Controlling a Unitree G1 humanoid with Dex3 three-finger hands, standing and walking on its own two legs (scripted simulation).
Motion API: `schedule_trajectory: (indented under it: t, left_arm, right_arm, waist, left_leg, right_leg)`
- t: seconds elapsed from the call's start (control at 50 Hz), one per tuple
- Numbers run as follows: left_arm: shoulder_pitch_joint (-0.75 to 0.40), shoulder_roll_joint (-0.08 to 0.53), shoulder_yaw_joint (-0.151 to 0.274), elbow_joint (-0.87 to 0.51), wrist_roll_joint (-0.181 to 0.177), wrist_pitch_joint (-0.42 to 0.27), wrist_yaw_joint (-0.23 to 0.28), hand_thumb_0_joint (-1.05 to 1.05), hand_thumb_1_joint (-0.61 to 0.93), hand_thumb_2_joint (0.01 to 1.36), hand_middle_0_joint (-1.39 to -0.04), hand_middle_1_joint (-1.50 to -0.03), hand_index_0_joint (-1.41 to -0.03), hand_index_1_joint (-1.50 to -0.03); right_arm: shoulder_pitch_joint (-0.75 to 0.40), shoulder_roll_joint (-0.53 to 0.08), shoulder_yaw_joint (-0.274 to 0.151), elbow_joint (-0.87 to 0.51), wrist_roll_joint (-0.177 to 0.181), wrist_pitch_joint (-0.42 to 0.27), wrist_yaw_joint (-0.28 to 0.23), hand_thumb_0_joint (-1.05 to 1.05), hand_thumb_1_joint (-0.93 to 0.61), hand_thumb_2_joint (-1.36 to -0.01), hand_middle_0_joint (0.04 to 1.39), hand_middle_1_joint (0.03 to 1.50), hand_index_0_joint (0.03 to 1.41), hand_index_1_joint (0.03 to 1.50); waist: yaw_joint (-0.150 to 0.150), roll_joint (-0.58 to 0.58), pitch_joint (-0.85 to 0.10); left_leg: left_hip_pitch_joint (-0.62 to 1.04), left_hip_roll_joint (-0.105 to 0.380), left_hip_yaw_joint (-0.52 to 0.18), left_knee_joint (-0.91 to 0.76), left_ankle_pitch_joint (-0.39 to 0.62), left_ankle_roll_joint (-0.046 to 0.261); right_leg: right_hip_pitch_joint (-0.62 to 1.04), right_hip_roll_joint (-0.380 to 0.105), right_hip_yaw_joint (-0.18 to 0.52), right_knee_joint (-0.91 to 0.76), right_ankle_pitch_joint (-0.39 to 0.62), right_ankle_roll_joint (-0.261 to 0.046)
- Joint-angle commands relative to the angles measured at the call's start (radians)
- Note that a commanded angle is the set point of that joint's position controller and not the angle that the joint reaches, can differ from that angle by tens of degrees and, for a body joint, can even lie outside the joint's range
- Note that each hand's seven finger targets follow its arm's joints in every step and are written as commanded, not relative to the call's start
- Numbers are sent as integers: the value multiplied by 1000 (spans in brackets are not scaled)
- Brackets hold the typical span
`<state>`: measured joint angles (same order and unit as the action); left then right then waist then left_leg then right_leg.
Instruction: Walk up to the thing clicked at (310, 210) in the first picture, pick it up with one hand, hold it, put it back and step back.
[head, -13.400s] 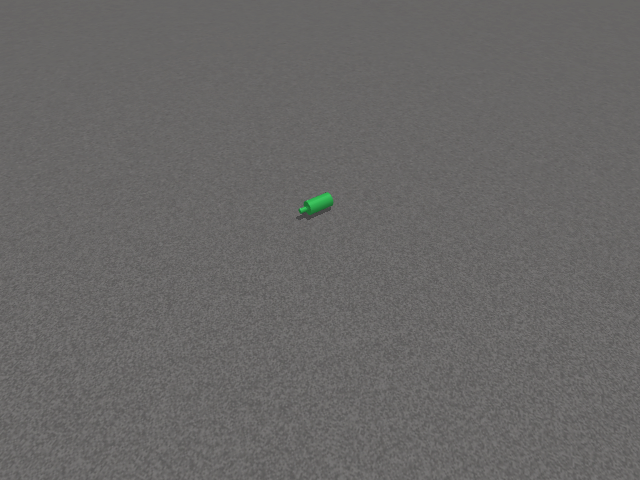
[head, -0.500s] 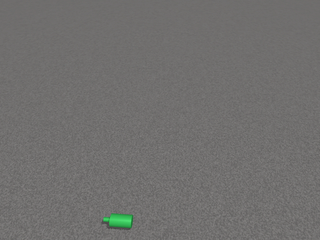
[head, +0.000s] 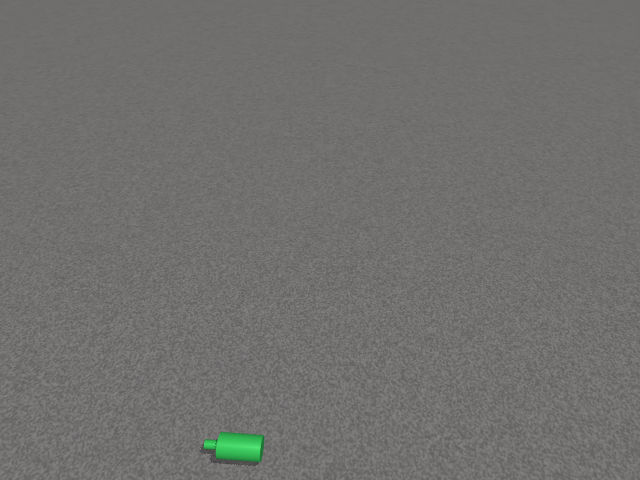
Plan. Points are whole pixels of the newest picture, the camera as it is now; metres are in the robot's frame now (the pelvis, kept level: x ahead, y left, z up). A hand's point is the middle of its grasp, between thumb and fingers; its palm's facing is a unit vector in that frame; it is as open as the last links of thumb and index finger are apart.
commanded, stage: stand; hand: left
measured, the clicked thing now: (233, 446) +0.38 +0.25 -0.75
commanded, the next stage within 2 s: walk up in 0.22 s
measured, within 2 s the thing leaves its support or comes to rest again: neither
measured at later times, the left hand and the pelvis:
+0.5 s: hand out of the picture +0.06 +0.28 -0.17, palm faces -0.01 -0.92 -0.39, open 7.4 cm; pelvis -0.06 +0.01 -0.02, yaw +1 degrees
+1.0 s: hand out of the picture -0.07 +0.27 -0.17, palm faces -0.08 -0.91 -0.41, open 7.4 cm; pelvis -0.18 +0.01 -0.03, yaw -3 degrees
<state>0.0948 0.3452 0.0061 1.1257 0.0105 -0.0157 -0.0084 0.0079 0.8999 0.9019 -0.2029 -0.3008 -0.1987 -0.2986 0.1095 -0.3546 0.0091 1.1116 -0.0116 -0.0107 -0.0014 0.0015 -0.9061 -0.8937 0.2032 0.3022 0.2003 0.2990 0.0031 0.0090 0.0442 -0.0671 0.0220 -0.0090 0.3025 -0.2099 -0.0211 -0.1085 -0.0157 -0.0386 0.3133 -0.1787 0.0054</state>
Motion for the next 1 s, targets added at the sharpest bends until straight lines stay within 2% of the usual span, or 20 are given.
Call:
schedule_trajectory:
  t: [0.0,0.18,0.2,0.28,0.38,0.46,0.5,0.54,0.58,0.6,0.62,0.68,0.7,0.8,0.86,0.9,0.92,0.94,0.96,0.98]
  left_arm:
    - [-26,215,37,-51,-1,-17,17,0,900,900,-200,-300,-200,-300]
    - [-24,219,36,-50,-1,-16,17,0,900,900,-200,-300,-200,-300]
    - [-36,282,76,-82,-24,0,22,0,900,900,-200,-300,-200,-300]
    - [-8,262,84,-132,-27,19,29,0,900,900,-200,-300,-200,-300]
    - [-29,286,94,-201,-15,42,24,0,900,900,-200,-300,-200,-300]
    - [-98,343,116,-268,17,48,25,0,900,900,-200,-300,-200,-300]
    - [-171,337,114,-310,23,51,25,0,900,900,-200,-300,-200,-300]
    - [-211,292,100,-335,20,55,30,0,900,900,-200,-300,-200,-300]
    - [-130,204,94,-347,1,68,38,0,900,900,-200,-300,-200,-300]
    - [-74,237,102,-330,7,78,43,0,900,900,-200,-300,-200,-300]
    - [-13,233,105,-319,2,85,39,0,900,900,-200,-300,-200,-300]
    - [14,258,110,-286,-1,79,46,0,900,900,-200,-300,-200,-300]
    - [27,265,112,-288,-4,77,39,0,900,900,-200,-300,-200,-300]
    - [-38,227,116,-364,13,55,29,0,900,900,-200,-300,-200,-300]
    - [54,203,121,-332,15,43,25,0,900,900,-200,-300,-200,-300]
    - [126,235,136,-305,24,29,33,0,900,900,-200,-300,-200,-300]
    - [109,308,156,-317,32,26,32,0,900,900,-200,-300,-200,-300]
    - [78,357,163,-342,21,35,27,0,900,900,-200,-300,-200,-300]
    - [65,391,166,-367,27,29,29,0,900,900,-200,-300,-200,-300]
    - [34,347,161,-377,20,33,29,0,900,900,-200,-300,-200,-300]
  right_arm:
    - [-24,-212,-41,-56,1,-23,-12,0,-900,-900,200,300,200,300]
    - [-22,-213,-43,-52,1,-21,-12,0,-900,-900,200,300,200,300]
    - [-52,-266,-67,-70,15,1,-8,0,-900,-900,200,300,200,300]
    - [-20,-251,-83,-116,27,20,-7,0,-900,-900,200,300,200,300]
    - [-14,-248,-103,-172,24,47,-5,0,-900,-900,200,300,200,300]
    - [76,-219,-116,-200,10,72,7,0,-900,-900,200,300,200,300]
    - [148,-237,-130,-204,16,72,14,0,-900,-900,200,300,200,300]
    - [194,-242,-137,-194,14,58,17,0,-900,-900,200,300,200,300]
    - [106,-374,-161,-243,-19,37,3,0,-900,-900,200,300,200,300]
    - [69,-370,-163,-268,-34,30,-3,0,-900,-900,200,300,200,300]
    - [40,-334,-151,-278,-36,26,-10,0,-900,-900,200,300,200,300]
    - [-63,-348,-152,-329,-24,23,-28,0,-900,-900,200,300,200,300]
    - [-64,-317,-143,-332,-33,21,-31,0,-900,-900,200,300,200,300]
    - [124,-294,-139,-307,-19,21,-48,0,-900,-900,200,300,200,300]
    - [58,-301,-129,-325,-7,36,-45,0,-900,-900,200,300,200,300]
    - [19,-260,-108,-341,8,44,-39,0,-900,-900,200,300,200,300]
    - [25,-222,-95,-355,18,42,-39,0,-900,-900,200,300,200,300]
    - [1,-208,-94,-362,15,46,-53,0,-900,-900,200,300,200,300]
    - [-3,-238,-117,-351,16,50,-62,0,-900,-900,200,300,200,300]
    - [35,-261,-120,-329,15,49,-57,0,-900,-900,200,300,200,300]
  waist:
    - [1,-1,-94]
    - [0,1,-89]
    - [7,-8,34]
    - [-3,-15,-104]
    - [-5,-52,-176]
    - [-16,-237,-102]
    - [-67,-237,-70]
    - [-94,-137,-67]
    - [-54,279,-31]
    - [-24,154,-39]
    - [16,73,-38]
    - [27,232,-81]
    - [33,177,-81]
    - [-42,132,-129]
    - [-3,124,-157]
    - [28,52,-185]
    - [18,-129,-169]
    - [46,-235,-119]
    - [60,-256,-77]
    - [29,-202,-27]
  left_leg:
    - [-18,120,-70,-32,258,31]
    - [-35,116,-70,-42,215,34]
    - [-96,101,-81,58,401,53]
    - [-58,102,-58,152,487,80]
    - [-80,40,-35,326,286,97]
    - [-149,-49,-60,671,-369,77]
    - [-91,-15,-106,660,-372,96]
    - [-115,17,-77,403,-117,105]
    - [-193,272,-541,28,335,203]
    - [-221,314,-520,64,387,264]
    - [-228,284,-388,114,474,259]
    - [-249,309,-371,146,391,288]
    - [-188,238,-291,198,396,269]
    - [117,247,-303,301,591,272]
    - [27,194,-215,370,498,221]
    - [-157,108,-139,469,310,135]
    - [-392,-11,-117,582,-6,77]
    - [-461,-104,-70,753,-425,41]
    - [-386,-82,-143,903,-494,30]
    - [-362,-67,-171,940,-442,29]
  right_leg:
    - [66,-130,93,-28,249,-19]
    - [73,-130,90,-28,216,-24]
    - [-15,-119,89,64,408,-30]
    - [7,-112,61,150,439,-64]
    - [-71,-196,156,178,351,-145]
    - [-254,-401,337,78,299,-292]
    - [-391,-372,288,122,206,-253]
    - [-358,-211,162,330,79,-150]
    - [-418,133,132,719,-422,-38]
    - [-397,117,217,837,-461,-39]
    - [-372,106,211,917,-437,-42]
    - [-345,102,232,986,-375,-20]
    - [-375,100,223,946,-342,-10]
    - [-414,51,161,591,-385,13]
    - [-217,44,79,235,-229,-8]
    - [25,-9,151,64,179,-27]
    - [120,-140,364,148,410,-88]
    - [-3,-318,497,135,520,-265]
    - [-181,-391,605,106,525,-338]
    - [-230,-359,526,97,445,-313]
